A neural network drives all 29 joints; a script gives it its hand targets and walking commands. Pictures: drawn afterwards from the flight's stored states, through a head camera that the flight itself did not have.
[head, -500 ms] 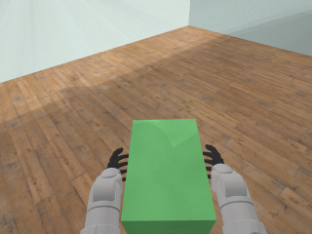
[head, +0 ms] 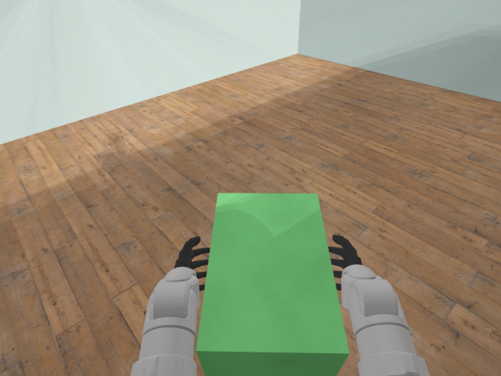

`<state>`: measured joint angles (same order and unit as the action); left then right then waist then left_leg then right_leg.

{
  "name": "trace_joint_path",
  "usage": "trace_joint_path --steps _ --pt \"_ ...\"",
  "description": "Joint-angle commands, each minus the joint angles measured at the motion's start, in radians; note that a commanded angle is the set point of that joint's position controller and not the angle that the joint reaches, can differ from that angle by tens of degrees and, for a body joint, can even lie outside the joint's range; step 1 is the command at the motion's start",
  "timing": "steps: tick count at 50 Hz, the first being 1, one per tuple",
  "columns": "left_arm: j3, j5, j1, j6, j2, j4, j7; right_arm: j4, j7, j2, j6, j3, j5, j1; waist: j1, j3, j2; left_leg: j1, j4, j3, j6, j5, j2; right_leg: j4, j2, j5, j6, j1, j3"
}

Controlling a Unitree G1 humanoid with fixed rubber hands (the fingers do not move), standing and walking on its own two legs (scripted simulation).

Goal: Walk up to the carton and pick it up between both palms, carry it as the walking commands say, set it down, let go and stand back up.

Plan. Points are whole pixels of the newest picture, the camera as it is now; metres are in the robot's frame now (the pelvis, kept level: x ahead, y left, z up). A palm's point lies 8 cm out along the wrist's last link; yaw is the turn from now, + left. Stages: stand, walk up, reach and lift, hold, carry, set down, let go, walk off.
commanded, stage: hold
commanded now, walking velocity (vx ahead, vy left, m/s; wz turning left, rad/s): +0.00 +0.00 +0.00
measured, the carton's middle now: (267, 294) +0.30 +0.00 -0.02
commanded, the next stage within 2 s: carry in 1.24 s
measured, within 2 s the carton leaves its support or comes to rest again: neither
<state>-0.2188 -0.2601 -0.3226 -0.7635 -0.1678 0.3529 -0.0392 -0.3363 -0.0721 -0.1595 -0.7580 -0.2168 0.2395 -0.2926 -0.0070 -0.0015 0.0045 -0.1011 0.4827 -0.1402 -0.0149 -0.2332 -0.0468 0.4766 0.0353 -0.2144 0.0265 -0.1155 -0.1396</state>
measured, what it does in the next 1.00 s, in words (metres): stands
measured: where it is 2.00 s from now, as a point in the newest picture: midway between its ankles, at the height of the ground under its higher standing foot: outside the picture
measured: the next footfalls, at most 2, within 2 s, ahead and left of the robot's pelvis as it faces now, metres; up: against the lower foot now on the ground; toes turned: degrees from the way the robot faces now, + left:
none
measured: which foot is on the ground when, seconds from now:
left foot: down 0.00-1.00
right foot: down 0.00-1.00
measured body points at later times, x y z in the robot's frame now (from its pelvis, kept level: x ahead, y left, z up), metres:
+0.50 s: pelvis +0.01 -0.01 +0.00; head -0.05 +0.00 +0.45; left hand +0.30 +0.14 +0.04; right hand +0.30 -0.15 +0.04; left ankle +0.03 +0.13 -0.74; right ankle +0.04 -0.14 -0.74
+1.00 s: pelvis +0.00 +0.00 +0.00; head -0.06 +0.00 +0.45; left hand +0.30 +0.14 +0.04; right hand +0.30 -0.14 +0.03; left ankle +0.03 +0.13 -0.74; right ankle +0.04 -0.14 -0.74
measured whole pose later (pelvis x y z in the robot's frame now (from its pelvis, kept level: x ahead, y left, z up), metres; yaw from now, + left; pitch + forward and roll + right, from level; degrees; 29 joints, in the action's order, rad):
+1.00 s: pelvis +0.00 +0.00 +0.00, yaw +0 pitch -8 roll +0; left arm -0.20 -0.26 -0.30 -0.78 -0.16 0.33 -0.04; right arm -0.30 -0.07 -0.15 -0.78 -0.19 0.24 -0.27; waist 0.00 0.00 0.00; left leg -0.11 0.48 -0.14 -0.02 -0.23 -0.04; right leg 0.48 0.03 -0.22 0.02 -0.12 -0.13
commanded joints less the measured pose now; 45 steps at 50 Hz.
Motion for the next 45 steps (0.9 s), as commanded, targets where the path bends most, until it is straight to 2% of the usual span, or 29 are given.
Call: trace_joint_path --steps 1,2,4,5,7,8,10,11,14,15,18,20,23,24,25,27,28,30,32,33,34,35,36,37,39,42,43,44,45 --pt "0.601 0.304 -0.616 0.054 -1.072 -0.048 0.256 0.095 0.294 -1.07 0.054 0.584 -0.297 -0.675 0.005 -0.271 -0.006 0.021 -0.098 0.044 0.011 0.032 -0.027 -0.075 0.046 0.025 -0.022 0.063 0.07" --pt "0.611 0.307 -0.626 0.058 -1.066 -0.074 0.257 0.107 0.293 -1.071 0.055 0.588 -0.304 -0.67 0.007 -0.285 -0.004 0.023 -0.092 0.046 0.013 0.048 -0.029 -0.075 0.047 0.038 -0.021 0.067 0.071" --pt "0.572 0.271 -0.587 0.05 -1.051 -0.023 0.247 0.074 0.3 -1.071 0.043 0.579 -0.291 -0.693 0.024 -0.246 -0.008 0.005 -0.106 0.049 0.014 0.012 -0.033 -0.076 0.047 0.006 -0.02 0.067 0.082" --pt "0.576 0.273 -0.573 0.044 -1.063 -0.016 0.249 0.06 0.297 -1.062 0.042 0.567 -0.286 -0.649 0.008 -0.225 -0.02 0.006 -0.11 0.042 0.015 0.023 -0.028 -0.08 0.043 0.02 -0.024 0.058 0.073" --pt "0.607 0.314 -0.664 0.063 -1.057 -0.093 0.257 0.078 0.294 -1.087 0.049 0.591 -0.295 -0.665 -0.005 -0.277 0.003 0.021 -0.091 0.048 0.016 0.02 -0.03 -0.077 0.039 0.017 -0.017 0.062 0.065" --pt "0.61 0.313 -0.629 0.063 -1.065 -0.085 0.261 0.118 0.292 -1.085 0.058 0.608 -0.319 -0.712 0.002 -0.306 0.008 0.031 -0.081 0.046 0.018 0.054 -0.029 -0.071 0.036 0.046 -0.012 0.068 0.062" --pt "0.624 0.316 -0.638 0.06 -1.061 -0.102 0.263 0.102 0.285 -1.078 0.047 0.596 -0.294 -0.657 -0.001 -0.312 0.011 0.029 -0.085 0.045 0.012 0.094 -0.03 -0.07 0.046 0.085 -0.015 0.082 0.074" --pt "0.621 0.317 -0.617 0.054 -1.072 -0.076 0.262 0.14 0.282 -1.08 0.052 0.609 -0.305 -0.689 -0.002 -0.303 0.003 0.016 -0.082 0.048 0.012 0.07 -0.036 -0.072 0.042 0.07 -0.015 0.089 0.067" --pt "0.613 0.312 -0.592 0.052 -1.043 -0.105 0.257 0.072 0.282 -1.083 0.035 0.596 -0.298 -0.582 -0.004 -0.274 -0.004 0.029 -0.088 0.048 0.01 0.104 -0.034 -0.077 0.039 0.11 -0.014 0.081 0.066" --pt "0.6 0.305 -0.566 0.046 -1.046 -0.067 0.261 0.086 0.279 -1.077 0.038 0.597 -0.292 -0.603 0.0 -0.254 0.01 0.031 -0.089 0.046 0.014 0.097 -0.031 -0.082 0.036 0.091 -0.01 0.073 0.067" --pt "0.613 0.307 -0.584 0.051 -1.045 -0.101 0.264 0.117 0.282 -1.08 0.045 0.606 -0.303 -0.637 0.009 -0.296 0.013 0.026 -0.085 0.047 0.015 0.086 -0.037 -0.078 0.037 0.092 -0.01 0.099 0.068" --pt "0.626 0.316 -0.577 0.051 -1.052 -0.109 0.266 0.141 0.279 -1.077 0.047 0.619 -0.31 -0.618 0.009 -0.315 -0.018 0.022 -0.087 0.051 0.011 0.109 -0.038 -0.074 0.043 0.124 -0.013 0.12 0.065" --pt "0.645 0.324 -0.558 0.055 -1.061 -0.142 0.262 0.193 0.277 -1.084 0.05 0.649 -0.327 -0.641 0.008 -0.34 0.007 0.032 -0.078 0.044 0.015 0.165 -0.042 -0.069 0.04 0.18 -0.005 0.127 0.056" --pt "0.63 0.307 -0.542 0.048 -1.04 -0.126 0.262 0.147 0.275 -1.081 0.038 0.633 -0.308 -0.597 0.012 -0.335 0.006 0.03 -0.082 0.046 0.011 0.166 -0.042 -0.073 0.039 0.184 -0.005 0.125 0.059" --pt "0.637 0.317 -0.552 0.051 -1.026 -0.143 0.263 0.132 0.277 -1.081 0.033 0.631 -0.305 -0.567 0.01 -0.321 0.043 0.052 -0.089 0.045 0.014 0.16 -0.037 -0.077 0.046 0.167 0.0 0.107 0.066" --pt "0.626 0.313 -0.566 0.048 -1.011 -0.141 0.265 0.114 0.276 -1.081 0.039 0.611 -0.306 -0.564 0.002 -0.256 -0.014 0.014 -0.085 0.048 0.013 0.097 -0.041 -0.083 0.03 0.114 -0.006 0.092 0.056" --pt "0.633 0.313 -0.538 0.047 -1.04 -0.137 0.265 0.128 0.277 -1.075 0.039 0.612 -0.304 -0.564 -0.003 -0.279 -0.028 0.031 -0.091 0.038 0.011 0.128 -0.036 -0.077 0.036 0.141 -0.014 0.097 0.059" --pt "0.632 0.316 -0.548 0.044 -1.049 -0.128 0.265 0.159 0.279 -1.063 0.041 0.616 -0.297 -0.574 -0.008 -0.278 -0.003 0.033 -0.086 0.038 0.01 0.14 -0.034 -0.078 0.044 0.141 -0.014 0.097 0.068" --pt "0.662 0.323 -0.514 0.046 -1.069 -0.146 0.261 0.178 0.278 -1.059 0.044 0.642 -0.309 -0.567 -0.017 -0.315 -0.007 0.064 -0.083 0.03 0.008 0.203 -0.035 -0.076 0.046 0.2 -0.017 0.097 0.065" --pt "0.644 0.322 -0.55 0.048 -1.039 -0.164 0.261 0.162 0.277 -1.065 0.04 0.634 -0.309 -0.577 0.006 -0.305 -0.012 0.04 -0.09 0.041 0.005 0.179 -0.036 -0.074 0.048 0.184 -0.013 0.122 0.072" --pt "0.64 0.309 -0.516 0.039 -1.051 -0.142 0.259 0.175 0.279 -1.048 0.037 0.626 -0.305 -0.559 0.002 -0.286 -0.033 0.028 -0.1 0.039 0.002 0.192 -0.037 -0.079 0.049 0.197 -0.017 0.12 0.071" --pt "0.649 0.314 -0.521 0.04 -1.041 -0.181 0.257 0.157 0.283 -1.045 0.033 0.607 -0.301 -0.534 -0.011 -0.286 -0.036 0.042 -0.095 0.031 0.003 0.204 -0.032 -0.074 0.049 0.202 -0.019 0.118 0.065" --pt "0.664 0.323 -0.546 0.045 -1.06 -0.179 0.255 0.163 0.285 -1.05 0.037 0.621 -0.298 -0.551 -0.016 -0.296 -0.015 0.043 -0.099 0.026 0.006 0.176 -0.029 -0.075 0.054 0.168 -0.017 0.102 0.067" --pt "0.651 0.318 -0.526 0.044 -1.059 -0.157 0.251 0.187 0.288 -1.047 0.037 0.636 -0.315 -0.578 0.0 -0.295 -0.011 0.032 -0.099 0.031 0.009 0.157 -0.026 -0.071 0.054 0.15 -0.017 0.108 0.07" --pt "0.647 0.305 -0.525 0.04 -1.053 -0.148 0.255 0.176 0.285 -1.041 0.041 0.62 -0.304 -0.562 -0.006 -0.266 -0.043 0.0 -0.097 0.031 0.007 0.119 -0.033 -0.074 0.047 0.131 -0.022 0.116 0.061" --pt "0.614 0.304 -0.548 0.049 -1.038 -0.112 0.261 0.185 0.288 -1.042 0.044 0.619 -0.303 -0.645 0.003 -0.277 0.021 0.0 -0.098 0.039 0.018 0.063 -0.034 -0.075 0.047 0.066 -0.012 0.103 0.072" --pt "0.625 0.31 -0.579 0.054 -1.036 -0.147 0.262 0.157 0.289 -1.061 0.041 0.62 -0.304 -0.618 0.003 -0.292 -0.001 0.008 -0.089 0.044 0.017 0.068 -0.036 -0.074 0.046 0.07 -0.016 0.098 0.066" --pt "0.62 0.304 -0.565 0.051 -1.048 -0.101 0.262 0.16 0.288 -1.057 0.044 0.623 -0.303 -0.636 0.006 -0.292 0.023 0.013 -0.088 0.039 0.018 0.075 -0.032 -0.074 0.043 0.072 -0.016 0.088 0.067" --pt "0.631 0.32 -0.61 0.055 -1.05 -0.118 0.263 0.189 0.288 -1.055 0.048 0.637 -0.314 -0.684 0.007 -0.322 0.034 0.01 -0.08 0.04 0.018 0.065 -0.036 -0.065 0.044 0.063 -0.014 0.097 0.066"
